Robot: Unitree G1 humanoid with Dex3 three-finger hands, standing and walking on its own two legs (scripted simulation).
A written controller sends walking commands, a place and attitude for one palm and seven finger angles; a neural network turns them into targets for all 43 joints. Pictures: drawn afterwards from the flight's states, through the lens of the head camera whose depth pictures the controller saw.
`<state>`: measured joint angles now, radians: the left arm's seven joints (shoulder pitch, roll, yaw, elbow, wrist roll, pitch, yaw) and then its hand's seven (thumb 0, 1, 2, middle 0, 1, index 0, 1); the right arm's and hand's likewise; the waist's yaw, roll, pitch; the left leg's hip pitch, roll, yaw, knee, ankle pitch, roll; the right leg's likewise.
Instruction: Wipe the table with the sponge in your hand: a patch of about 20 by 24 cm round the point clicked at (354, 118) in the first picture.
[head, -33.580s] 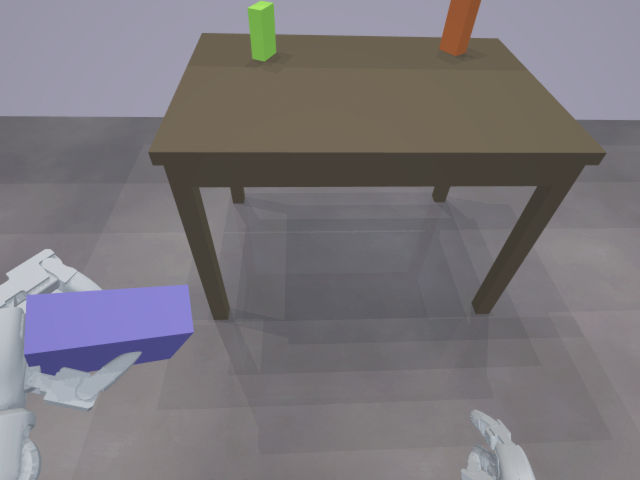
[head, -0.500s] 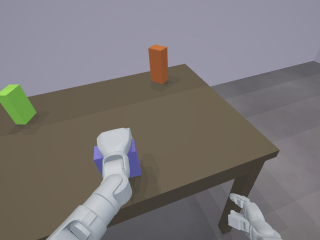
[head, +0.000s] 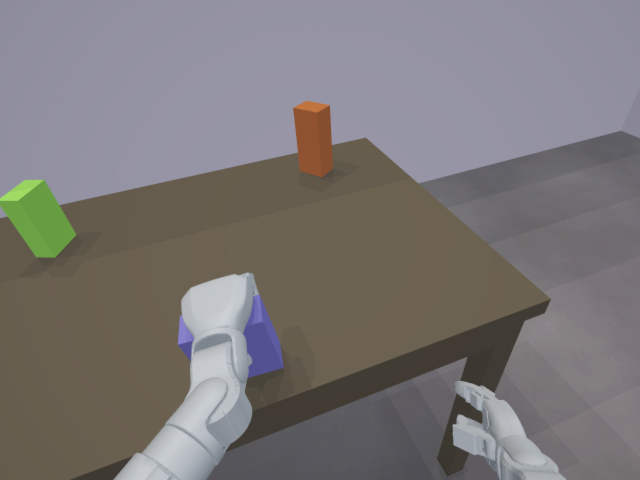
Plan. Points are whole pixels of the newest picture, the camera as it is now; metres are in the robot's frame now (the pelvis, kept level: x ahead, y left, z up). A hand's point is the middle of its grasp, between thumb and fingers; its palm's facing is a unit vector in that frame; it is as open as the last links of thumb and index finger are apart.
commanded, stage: slide back across to the middle lane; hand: left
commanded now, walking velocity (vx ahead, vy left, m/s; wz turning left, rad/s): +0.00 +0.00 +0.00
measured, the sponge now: (238, 350) +0.30 +0.17 +0.01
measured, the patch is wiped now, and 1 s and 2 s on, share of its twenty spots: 1.00 1.00 1.00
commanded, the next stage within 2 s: wipe forward along the middle lane in 0.42 s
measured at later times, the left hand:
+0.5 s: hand (196, 344) +0.27 +0.21 +0.06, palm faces +0.06 -0.14 -0.99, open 8.9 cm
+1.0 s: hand (183, 331) +0.29 +0.24 +0.06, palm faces +0.00 -0.07 -1.00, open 8.9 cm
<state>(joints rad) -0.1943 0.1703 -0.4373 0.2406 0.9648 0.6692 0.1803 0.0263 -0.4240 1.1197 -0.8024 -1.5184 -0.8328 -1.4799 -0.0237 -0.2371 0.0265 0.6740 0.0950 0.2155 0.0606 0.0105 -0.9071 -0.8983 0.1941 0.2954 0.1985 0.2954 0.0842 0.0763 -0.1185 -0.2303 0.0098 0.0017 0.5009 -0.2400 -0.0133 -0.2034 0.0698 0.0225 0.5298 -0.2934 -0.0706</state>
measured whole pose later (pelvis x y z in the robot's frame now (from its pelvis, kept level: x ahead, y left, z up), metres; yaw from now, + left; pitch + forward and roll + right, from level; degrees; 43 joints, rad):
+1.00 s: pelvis -0.01 +0.00 +0.00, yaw +1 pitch -1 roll +1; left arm -0.21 0.29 -0.26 0.32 0.99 0.51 0.12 -0.01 -0.46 1.13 -0.85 -1.47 -0.87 -1.42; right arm 0.04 -0.26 0.03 0.70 0.09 0.12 -0.04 0.01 -0.91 -0.90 0.20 0.30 0.20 0.30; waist 0.08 0.08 -0.09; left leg -0.27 0.01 -0.02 0.50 -0.22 -0.01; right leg -0.24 0.07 0.01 0.53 -0.28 -0.07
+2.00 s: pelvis +0.00 +0.02 +0.00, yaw +1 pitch +7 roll -1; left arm -0.63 0.37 -0.13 0.85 1.00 0.36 0.18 0.00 -0.47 1.14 -0.85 -1.45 -0.87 -1.44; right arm 0.16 -0.26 0.01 0.73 0.09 0.15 -0.05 0.01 -0.91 -0.90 0.20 0.30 0.20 0.30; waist 0.00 0.05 -0.12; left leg -0.44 0.00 -0.02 0.56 -0.25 0.01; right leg -0.38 0.06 0.01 0.53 -0.28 -0.04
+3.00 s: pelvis +0.02 +0.03 +0.00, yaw +2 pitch +7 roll -1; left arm -0.56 0.52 0.00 0.82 1.03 0.22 0.12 -0.01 -0.45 1.13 -0.83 -1.46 -0.85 -1.47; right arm 0.15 -0.27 0.01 0.70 0.08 0.14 -0.04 0.01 -0.91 -0.90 0.20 0.30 0.20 0.30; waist 0.01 0.05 -0.09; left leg -0.40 -0.02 -0.03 0.54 -0.26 0.03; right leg -0.32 0.05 0.00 0.47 -0.28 -0.03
